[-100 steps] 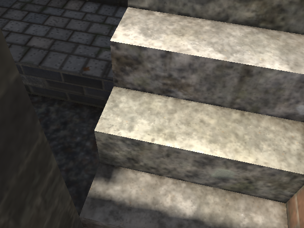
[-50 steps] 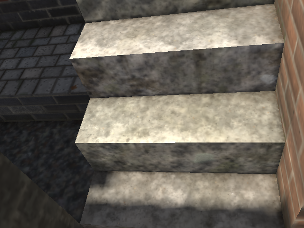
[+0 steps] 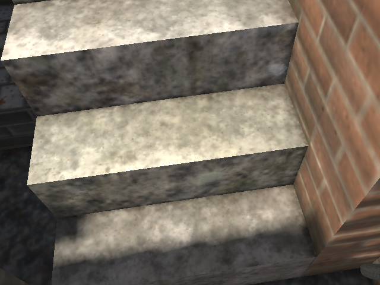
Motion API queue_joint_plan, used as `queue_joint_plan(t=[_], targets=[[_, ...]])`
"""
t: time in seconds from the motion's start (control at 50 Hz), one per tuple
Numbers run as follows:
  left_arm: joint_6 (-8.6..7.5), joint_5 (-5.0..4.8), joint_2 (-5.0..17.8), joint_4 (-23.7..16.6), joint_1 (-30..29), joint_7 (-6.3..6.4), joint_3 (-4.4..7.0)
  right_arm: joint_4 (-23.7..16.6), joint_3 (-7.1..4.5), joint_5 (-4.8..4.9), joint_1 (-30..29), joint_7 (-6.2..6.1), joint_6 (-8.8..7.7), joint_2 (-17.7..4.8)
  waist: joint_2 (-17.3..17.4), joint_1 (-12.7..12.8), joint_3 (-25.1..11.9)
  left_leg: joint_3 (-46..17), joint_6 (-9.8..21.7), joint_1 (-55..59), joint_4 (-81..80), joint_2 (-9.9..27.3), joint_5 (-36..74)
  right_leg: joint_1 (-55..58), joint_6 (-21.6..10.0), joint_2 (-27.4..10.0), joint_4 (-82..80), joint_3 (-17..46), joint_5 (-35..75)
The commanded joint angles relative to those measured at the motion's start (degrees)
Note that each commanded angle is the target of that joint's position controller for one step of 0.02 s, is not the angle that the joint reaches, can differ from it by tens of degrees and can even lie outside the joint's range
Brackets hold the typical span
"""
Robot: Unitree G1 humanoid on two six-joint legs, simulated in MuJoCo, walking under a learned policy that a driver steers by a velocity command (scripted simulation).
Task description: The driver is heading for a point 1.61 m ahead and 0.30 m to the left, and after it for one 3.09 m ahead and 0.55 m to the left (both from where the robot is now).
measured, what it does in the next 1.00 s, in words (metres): walks ahead, turning left: left foot, then right foot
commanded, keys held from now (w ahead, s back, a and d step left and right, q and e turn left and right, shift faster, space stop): shift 0.04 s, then w+shift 0.04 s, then w+q+shift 0.64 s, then w+shift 0.12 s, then w+e+shift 0.16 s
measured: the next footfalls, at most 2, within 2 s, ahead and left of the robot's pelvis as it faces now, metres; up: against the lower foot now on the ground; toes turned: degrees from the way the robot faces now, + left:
left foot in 0.38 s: +0.04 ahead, +0.14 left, +0.00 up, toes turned +4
right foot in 0.74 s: +0.21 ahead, +0.01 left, +0.00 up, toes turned +19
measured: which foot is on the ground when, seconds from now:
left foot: up 0.00-0.36, down 0.38-0.74, up 0.76-0.92, down 0.94-1.00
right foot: down 0.00-0.38, up 0.40-0.72, down 0.74-0.96, up 0.98-1.00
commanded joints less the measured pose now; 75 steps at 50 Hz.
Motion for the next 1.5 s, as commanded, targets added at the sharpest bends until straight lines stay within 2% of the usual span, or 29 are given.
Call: queue_joint_plan(t=[0.02, 0.06, 0.08, 0.18, 0.2, 0.32, 0.36, 0.38, 0.4, 0.42, 0.46, 0.5, 0.6, 0.68, 0.72, 0.74, 0.76, 0.82, 0.88, 0.94, 0.98, 1.04, 1.1, 1.26, 1.3, 1.32, 1.34, 1.38, 1.5], targets=[[-4.22, 1.51, 15.5, -3.3, 0.2, 0.11, 4.84, -8.5, -1.22, 1.29, -9.6, -0.68, -2.24, -5.9, -9.1, 1.1, -16.9, -18.8, -3.0, -18.3, 22.0, -4.9, -4.9, 19.4, -18.2, -18.9, -15.9, 27.2, 44.1], [-2.91, -0.25, 9.5, -1.9, -0.2, 1.31, 3.26, -4.0, 0.97, -2.94, -0.5, 0.05, -1.08, -2.2, -2.9, -1.8, -10.3, -17.5, -2.3, -12.5, 15.8, -4.5, 10.2, 14.9, -9.8, -11.2, -16.7, 16.9, 42.4], [-2.56, -0.39, 7.1, -1.1, -1.1, 1.19, 2.23, -2.4, 1.11, -3.14, 1.9, 0.6, -0.54, -1.8, -7.3, -2.7, -11.2, -15.4, -2.3, -8.1, 15.2, -6.3, 11.7, 12.8, -9.4, -8.9, -16.8, 14.1, 43.2], [-5.21, 0.32, 3.4, 1.9, 1.9, 1.28, 0.07, -0.8, 2.72, -0.74, 1.4, 0.35, 0.44, 0.5, -11.1, 0.9, -9.2, -14.9, -0.7, 0.7, -2.3, -5.3, 10.0, 14.2, -7.0, -10.7, -23.8, 11.9, 18.8], [-5.85, 0.72, 10.0, 2.9, 0.3, 2.44, 1.93, -4.5, 1.76, 4.05, -3.5, 0.24, -1.5, -0.9, -10.8, 1.2, -11.4, -15.9, -1.0, 0.7, -4.3, -4.4, 7.3, 13.4, -8.0, -13.0, -22.0, 13.1, 8.5], [-6.08, -0.59, 11.3, 3.9, -3.0, 3.12, 2.66, -3.1, 1.16, 3.85, 2.7, 2.15, -3.77, -1.6, -12.5, -0.2, -3.5, -10.9, 4.0, 3.1, -15.7, -5.5, 5.8, 5.4, -6.1, -14.0, -23.0, 13.1, -7.7], [-6.52, 0.29, 6.2, 3.1, -6.2, 2.02, 1.48, 2.9, 0.11, 3.85, 13.5, 2.07, -3.34, -1.5, -7.1, -4.5, -5.4, -9.0, 7.3, 14.0, -23.2, -9.2, 8.9, 0.1, -3.4, -8.3, -12.6, 6.2, -5.5], [-7.0, 0.81, 3.0, 1.7, -8.6, 1.66, 0.4, 5.5, -1.06, 3.85, 20.9, 1.86, -3.43, -3.5, 0.4, -7.1, -7.8, -16.4, 10.3, 22.4, -25.7, -5.9, 8.7, -7.1, -0.5, -4.0, 3.7, 0.2, -1.8], [-7.59, 1.28, 0.1, -3.2, -12.1, 1.93, -0.86, 3.9, -2.92, 3.27, 23.3, 1.63, -4.33, -12.2, 15.1, -7.2, -5.3, -49.5, 19.8, 26.3, -38.3, 7.6, 3.6, -24.5, 4.4, 5.3, 21.5, 0.1, -7.5], [-9.34, -0.99, 3.1, -3.0, -10.2, 1.68, 0.0, 3.0, -3.15, 2.11, 20.4, 1.42, -6.17, -12.1, 14.1, -5.3, -4.5, -65.2, 25.2, 26.3, -45.3, 13.4, -7.8, -31.6, 4.2, 3.6, 32.7, 9.7, -7.7], [-11.81, -0.53, 6.5, -1.7, -9.7, 0.6, 0.73, 1.2, -2.08, 2.72, 14.7, 0.47, -6.87, -6.9, 2.1, -3.2, -2.7, -53.4, 19.9, 26.7, -40.7, 10.1, 0.5, -35.4, 3.4, -0.7, 36.6, 11.6, 4.8], [-9.27, 5.02, 3.5, -0.3, -9.5, -1.24, -0.63, 1.3, -0.8, 0.73, 9.8, 0.5, -6.04, -5.9, -1.4, -1.0, -3.0, -35.0, 12.9, 16.3, -38.5, 2.0, 19.9, -23.5, 3.9, -2.4, 25.0, 6.1, 15.7], [-5.99, -0.39, -0.1, -1.2, -10.3, -2.36, -2.14, 2.6, -0.94, 1.69, 15.9, 0.18, -5.77, -5.0, 4.8, -4.8, -7.7, -31.1, 9.5, 12.8, -29.6, -2.5, 44.4, -6.7, 4.3, 4.5, 2.4, 1.1, 11.4], [-7.41, -1.38, -0.1, -1.6, -2.5, -0.49, -1.87, 0.5, -0.86, 2.38, 13.5, -0.72, -4.84, -4.0, 7.3, -1.7, -16.0, -36.2, 10.6, 19.8, -16.8, -0.5, 81.4, 3.2, 0.4, 7.0, -7.6, 1.1, 10.0], [-7.16, 0.55, 0.9, -0.5, 4.8, 1.08, -0.64, -2.0, -1.1, 3.9, 8.7, -0.25, -5.57, -2.4, 2.9, 2.7, -16.4, -34.5, 8.2, 10.7, -4.8, -3.9, 69.4, 18.7, -1.7, 3.8, -16.6, 1.0, 16.7], [-7.2, 2.2, 3.3, 0.0, 7.6, 1.38, -0.02, -4.2, 0.55, 4.69, 6.2, 0.17, -6.57, 2.9, -5.3, 4.1, -14.7, -29.8, 6.5, -1.0, 7.8, -8.1, 44.1, 25.4, -4.5, -6.4, -22.0, 12.1, 24.0], [-6.22, 2.93, 8.0, 0.7, 5.6, 0.79, 1.07, -4.8, 1.31, 4.13, 13.7, -0.28, -6.04, 6.0, -19.6, -2.2, -16.2, -23.3, 3.9, -11.5, 20.8, -15.0, -0.9, 28.6, -14.1, -19.8, -22.1, 27.1, 37.5], [-6.17, -0.6, -2.8, -3.0, -5.4, -0.44, -1.56, -3.6, 1.19, -0.47, 12.3, -2.05, -3.11, 3.2, -5.6, -6.0, -8.2, -20.7, 1.9, -3.2, 20.4, -7.1, -0.1, 3.8, -13.4, -12.6, -29.7, 13.5, 7.6], [-6.84, -0.2, -3.4, -2.1, -4.7, 0.13, -2.7, -6.9, 2.76, 1.02, 5.2, -1.21, -2.29, 5.3, -7.2, -4.5, -7.4, -19.0, 0.5, 10.4, -15.0, -5.7, 2.8, 4.2, -9.7, -5.1, -25.4, 2.9, 39.8], [-6.52, -4.66, 0.3, 0.8, -2.0, -1.95, -0.89, -3.5, 2.64, -1.35, 13.6, -3.13, -2.71, 5.8, -5.7, -8.9, -13.5, -13.0, 1.1, 23.5, -32.3, -8.0, 28.5, 10.0, -7.3, -3.0, -13.1, 5.5, 62.3], [-7.16, -6.7, -4.3, -0.9, 3.6, -3.62, -2.29, -5.3, 0.47, -1.79, 7.5, -3.87, -0.83, -3.6, 17.1, -3.6, -15.7, -34.7, 3.9, 23.5, -35.7, 12.3, 47.4, 1.9, -1.8, 2.3, -5.1, 3.2, 9.7], [-5.05, -2.99, -3.5, 0.9, 6.1, -4.42, -1.27, -7.9, 1.36, -0.5, -1.3, -3.1, -0.07, 0.5, 1.9, 0.4, -11.3, -23.7, 3.4, 19.2, -33.2, 11.4, 55.9, 1.5, -0.7, 2.7, 1.4, 7.0, 1.7], [-3.97, -4.54, -2.5, 1.8, 8.1, -3.29, 0.0, -6.6, 0.53, -0.1, -0.5, -3.25, -0.77, -0.3, 6.2, -0.5, -14.1, -14.5, 1.9, 26.0, -25.8, 8.1, 81.4, 0.0, 0.3, 5.2, 3.1, 4.6, 0.9], [-3.37, -2.42, -3.4, 0.9, 5.7, -0.6, 1.07, -5.4, 2.04, 1.01, -4.3, -2.19, -2.03, 0.7, 8.5, -0.2, -13.6, -5.3, 6.2, 20.9, -17.9, 9.3, 58.8, 4.8, -4.4, 5.3, -3.3, 1.2, 6.1], [-3.66, 0.17, -2.6, 1.3, 6.1, -2.02, 1.85, -5.7, 2.5, 3.24, -1.6, -1.94, -2.67, 1.0, -0.4, 0.6, -10.0, -4.0, 3.6, 13.0, -8.0, 5.9, 24.7, 8.7, -5.8, 6.4, -13.1, 5.5, 11.6], [-4.1, 1.4, 1.8, 0.2, 8.3, -1.02, 3.06, -8.9, 3.56, 3.12, -2.7, -1.74, -2.61, 4.5, -16.6, 0.5, -8.4, -3.1, 0.1, 4.3, 2.7, -0.6, 7.1, 10.3, -8.2, -1.2, -16.5, 19.6, 26.1], [-4.14, 0.8, 8.0, -1.3, 4.5, -0.89, 4.43, -12.6, 4.63, 2.94, -4.0, -0.61, -3.26, 6.4, -21.9, -2.2, -9.9, -11.6, -1.9, 0.2, 3.7, -7.9, -3.4, 10.2, -14.4, -7.1, -22.5, 36.0, 29.2], [-2.36, 1.45, 4.9, -4.4, -5.2, -0.37, 4.12, -10.9, 4.32, 2.61, -2.7, 0.26, -4.73, 4.0, -10.9, -3.4, -5.3, -15.6, -1.0, 3.3, -3.6, -7.0, -0.1, 4.4, -14.5, -6.0, -25.9, 32.6, 17.5], [-2.22, -0.74, 2.3, -4.1, -6.7, 0.28, 3.75, -7.6, 3.48, 1.11, 6.1, -1.92, -5.28, 3.2, -5.1, -3.5, -13.8, -12.1, 1.7, 16.5, -27.7, -9.6, 18.3, 14.6, -6.2, -2.2, -7.1, 22.4, 51.8]])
